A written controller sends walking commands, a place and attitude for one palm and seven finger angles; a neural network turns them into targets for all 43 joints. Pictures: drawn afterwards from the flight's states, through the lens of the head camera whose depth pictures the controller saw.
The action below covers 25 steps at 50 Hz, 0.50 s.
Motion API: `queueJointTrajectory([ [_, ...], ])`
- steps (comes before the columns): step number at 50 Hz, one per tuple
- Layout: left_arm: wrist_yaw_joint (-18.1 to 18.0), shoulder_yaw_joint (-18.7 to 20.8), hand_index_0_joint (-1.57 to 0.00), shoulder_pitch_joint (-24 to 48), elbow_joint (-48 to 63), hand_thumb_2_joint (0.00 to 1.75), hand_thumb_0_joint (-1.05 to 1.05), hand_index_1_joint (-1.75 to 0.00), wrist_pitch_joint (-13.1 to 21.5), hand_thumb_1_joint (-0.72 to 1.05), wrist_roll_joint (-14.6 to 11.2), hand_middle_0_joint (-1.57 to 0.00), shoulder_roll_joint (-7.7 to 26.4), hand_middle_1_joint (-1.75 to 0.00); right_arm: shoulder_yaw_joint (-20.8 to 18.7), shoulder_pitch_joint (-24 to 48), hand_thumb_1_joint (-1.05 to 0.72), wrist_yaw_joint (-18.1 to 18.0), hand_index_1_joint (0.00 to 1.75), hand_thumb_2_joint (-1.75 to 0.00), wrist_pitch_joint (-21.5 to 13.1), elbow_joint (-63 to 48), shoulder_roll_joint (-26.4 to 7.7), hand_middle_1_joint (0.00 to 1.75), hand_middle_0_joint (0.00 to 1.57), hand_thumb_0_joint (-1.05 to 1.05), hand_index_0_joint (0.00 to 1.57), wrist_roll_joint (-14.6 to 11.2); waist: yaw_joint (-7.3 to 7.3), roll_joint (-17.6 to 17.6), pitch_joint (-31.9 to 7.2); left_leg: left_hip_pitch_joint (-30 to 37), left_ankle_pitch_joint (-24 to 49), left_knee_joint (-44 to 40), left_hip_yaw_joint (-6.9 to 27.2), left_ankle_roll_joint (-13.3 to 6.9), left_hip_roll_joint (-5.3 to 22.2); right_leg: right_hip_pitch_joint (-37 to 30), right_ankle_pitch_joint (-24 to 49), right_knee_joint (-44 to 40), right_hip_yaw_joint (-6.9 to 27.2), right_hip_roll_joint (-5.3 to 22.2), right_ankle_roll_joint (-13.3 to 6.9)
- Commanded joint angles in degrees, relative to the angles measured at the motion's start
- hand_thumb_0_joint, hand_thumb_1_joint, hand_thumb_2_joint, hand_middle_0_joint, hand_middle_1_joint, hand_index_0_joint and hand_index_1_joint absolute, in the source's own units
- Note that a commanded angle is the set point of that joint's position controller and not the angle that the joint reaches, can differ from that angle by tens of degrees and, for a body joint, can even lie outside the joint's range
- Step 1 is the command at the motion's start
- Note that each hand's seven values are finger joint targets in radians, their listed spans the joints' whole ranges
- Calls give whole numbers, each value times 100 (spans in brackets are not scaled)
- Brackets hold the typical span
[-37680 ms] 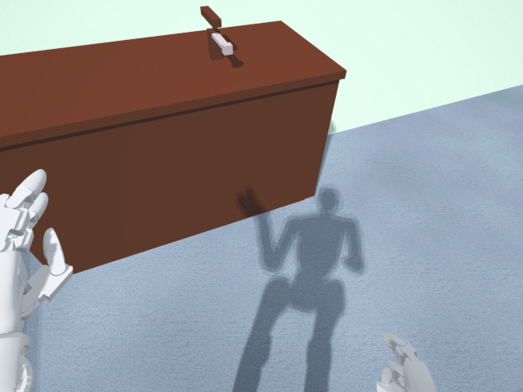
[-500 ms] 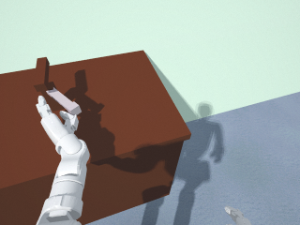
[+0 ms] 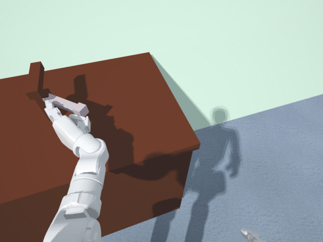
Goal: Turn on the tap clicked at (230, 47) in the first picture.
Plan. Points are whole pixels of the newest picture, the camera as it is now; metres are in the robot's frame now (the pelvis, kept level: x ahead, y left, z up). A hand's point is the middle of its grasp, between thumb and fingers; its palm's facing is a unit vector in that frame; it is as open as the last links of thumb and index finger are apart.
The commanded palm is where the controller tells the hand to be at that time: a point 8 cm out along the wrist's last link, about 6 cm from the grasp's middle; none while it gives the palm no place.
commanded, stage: push the lever round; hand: left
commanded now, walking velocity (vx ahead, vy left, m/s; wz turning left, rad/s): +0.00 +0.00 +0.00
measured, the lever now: (80, 110) +0.43 +0.23 +0.09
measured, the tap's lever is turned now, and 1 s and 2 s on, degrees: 46 73 78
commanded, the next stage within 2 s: lift the hand up off the lever in 0.98 s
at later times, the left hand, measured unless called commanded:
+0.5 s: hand (96, 111) +0.44 +0.19 +0.08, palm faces +0.83 -0.55 -0.11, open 7.7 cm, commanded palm +0.38 +0.21 +0.08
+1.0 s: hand (99, 104) +0.47 +0.19 +0.08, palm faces +0.83 -0.55 -0.12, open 7.8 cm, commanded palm +0.41 +0.21 +0.08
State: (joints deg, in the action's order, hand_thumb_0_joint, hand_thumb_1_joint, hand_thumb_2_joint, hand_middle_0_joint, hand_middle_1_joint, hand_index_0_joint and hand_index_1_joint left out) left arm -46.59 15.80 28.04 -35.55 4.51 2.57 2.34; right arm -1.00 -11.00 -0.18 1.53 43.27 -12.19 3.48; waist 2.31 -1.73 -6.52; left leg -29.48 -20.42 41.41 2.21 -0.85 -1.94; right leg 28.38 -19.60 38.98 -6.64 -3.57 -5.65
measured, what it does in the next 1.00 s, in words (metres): stands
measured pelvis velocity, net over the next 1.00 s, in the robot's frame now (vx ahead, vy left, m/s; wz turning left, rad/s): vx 0.00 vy -0.02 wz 0.01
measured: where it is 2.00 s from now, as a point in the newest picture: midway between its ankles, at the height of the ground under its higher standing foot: outside the picture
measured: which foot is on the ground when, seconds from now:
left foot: down 0.00-1.00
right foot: down 0.00-1.00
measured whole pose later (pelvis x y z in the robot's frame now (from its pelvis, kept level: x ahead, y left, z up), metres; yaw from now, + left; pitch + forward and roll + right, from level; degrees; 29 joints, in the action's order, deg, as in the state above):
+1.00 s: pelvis +0.00 -0.02 -0.01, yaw +1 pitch +14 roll +0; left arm -52.5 25.6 45.9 -55.0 6.3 6.9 7.6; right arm -1.7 -15.3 2.8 -0.2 45.0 -13.1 5.5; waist 6.6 -1.5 -8.5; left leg -36.8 -20.7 43.5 3.1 0.6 -1.2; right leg 35.9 -20.3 41.6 -7.7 -4.2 -7.1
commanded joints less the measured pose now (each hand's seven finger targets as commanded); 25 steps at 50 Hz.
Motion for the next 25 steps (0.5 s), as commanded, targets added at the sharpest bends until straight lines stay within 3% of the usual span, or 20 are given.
queueJointTrajectory([
  [1, -125, 65, -15, 2260, 1183, 90, 0, -15, 302, 90, 258, -15, 930, -15, -284, 240, -90, -16, 30, -90, -187, -619, -724, 30, 20, 0, 20, 8, -19, 85, -1866, 474, 1712, -251, 28, 13, 76, -1138, 1939, -518, 595, 443, 424],
  [2, -133, -76, -15, 2286, 1184, 90, 0, -15, 289, 90, 247, -15, 749, -15, -267, 225, -90, 11, 30, -90, -178, -677, -692, 30, 20, 0, 20, 4, 19, 172, -1892, 482, 1766, -248, 10, 3, 75, -1175, 2045, -487, 566, 466, 444],
  [4, -157, -98, -15, 2404, 1044, 90, 0, -15, 256, 90, 257, -15, 716, -15, -264, 225, -90, 23, 30, -90, -172, -652, -692, 30, 20, 0, 20, 1, 76, 352, -1781, 343, 1620, -221, 7, -19, 78, -1162, 2083, -528, 611, 508, 497],
  [5, -176, -131, -15, 2529, 1014, 90, 0, -15, 246, 90, 265, -15, 687, -15, -260, 245, -90, 30, 30, -90, -186, -647, -696, 30, 20, 0, 20, 9, 124, 354, -1706, 291, 1525, -206, -16, -42, 68, -1120, 2073, -568, 638, 529, 526],
  [6, -215, 88, -15, 2494, 923, 90, 0, -15, 230, 90, 300, -15, 897, -15, -282, 226, -90, 13, 30, -90, -182, -574, -715, 30, 20, 0, 20, 10, 60, 245, -1671, 278, 1465, -249, 16, -33, 73, -1069, 1823, -577, 610, 485, 471],
  [7, -215, -200, -15, 2763, 996, 90, 0, -15, 251, 90, 293, -15, 631, -15, -253, 250, -90, 39, 30, -90, -192, -615, -691, 30, 20, 0, 20, 8, 161, 174, -1663, 354, 1459, -246, -4, -34, 70, -973, 1767, -573, 594, 496, 479],
  [8, -253, -64, -15, 2722, 863, 90, 0, -15, 248, 90, 300, -15, 714, -15, -267, 215, -90, 46, 30, -90, -211, -589, -685, 30, 20, 0, 20, 11, 124, 288, -1650, 282, 1401, -225, 10, -42, 68, -996, 1744, -591, 604, 496, 487],
  [10, -295, -172, -15, 2930, 762, 90, 0, -15, 253, 90, 336, -15, 610, -15, -262, 219, -90, 70, 30, -90, -227, -557, -679, 30, 20, 0, 20, 28, 186, 243, -1653, 257, 1306, -191, 6, -48, 62, -893, 1627, -588, 602, 496, 494],
  [11, -340, 10, -15, 2973, 706, 90, 0, -15, 261, 90, 364, -15, 769, -15, -278, 191, -90, 62, 30, -90, -236, -499, -706, 30, 20, 0, 20, 52, 146, 153, -1678, 288, 1323, -204, 21, -48, 54, -840, 1545, -579, 576, 462, 465],
  [13, -362, -156, -15, 3139, 600, 90, 0, -15, 262, 90, 363, -15, 581, -15, -261, 180, -90, 96, 30, -90, -250, -515, -676, 30, 20, 0, 20, 46, 210, 153, -1715, 254, 1285, -162, 7, -47, 51, -804, 1552, -560, 590, 492, 486],
  [15, -423, -46, -15, 3292, 417, 90, 0, -15, 248, 90, 367, -15, 670, -15, -256, 132, -90, 106, 30, -90, -264, -481, -687, 30, 20, 0, 20, 63, 251, 264, -1773, 143, 1197, -126, -7, -58, 44, -830, 1598, -576, 631, 525, 538],
  [16, -466, 186, -15, 3285, 345, 90, 0, -15, 248, 90, 401, -15, 880, -15, -283, 83, -90, 93, 30, -90, -261, -415, -713, 30, 20, 0, 20, 78, 189, 210, -1794, 111, 1206, -150, 19, -50, 45, -831, 1525, -553, 605, 491, 501],
  [17, -476, 12, -15, 3406, 370, 90, 0, -15, 259, 90, 396, -15, 678, -15, -270, 70, -90, 121, 30, -90, -269, -466, -694, 30, 20, 0, 20, 80, 251, 192, -1891, 162, 1278, -128, -2, -50, 42, -825, 1635, -504, 591, 508, 519],
  [19, -530, 129, -15, 3452, 236, 90, 0, -15, 242, 90, 422, -15, 739, -15, -275, 1, -90, 151, 30, -90, -281, -440, -700, 30, 20, 0, 20, 112, 249, 234, -1984, 101, 1364, -73, -22, -50, 40, -890, 1933, -458, 602, 536, 560],
  [21, -589, 535, -15, 3314, 94, 90, 0, -15, 205, 90, 454, -15, 1100, -15, -301, -104, -90, 153, 30, -90, -273, -388, -740, 30, 20, 0, 20, 133, 158, 301, -2092, -8, 1455, -68, -8, -47, 36, -1040, 2172, -411, 602, 538, 569],
  [23, -589, 429, -15, 3403, 116, 90, 0, -15, 185, 90, 465, -15, 967, -15, -293, -153, -90, 199, 30, -90, -265, -450, -720, 30, 20, 0, 20, 126, 205, 354, -2151, -21, 1511, -50, -40, -50, 43, -1079, 2352, -374, 605, 570, 607],
  [25, -585, 541, -15, 3345, 67, 90, 0, -15, 160, 90, 505, -15, 1102, -15, -309, -215, -90, 209, 30, -90, -256, -461, -738, 30, 20, 0, 20, 125, 208, 407, -2130, -121, 1490, -44, -58, -63, 47, -1174, 2489, -396, 646, 593, 632],
])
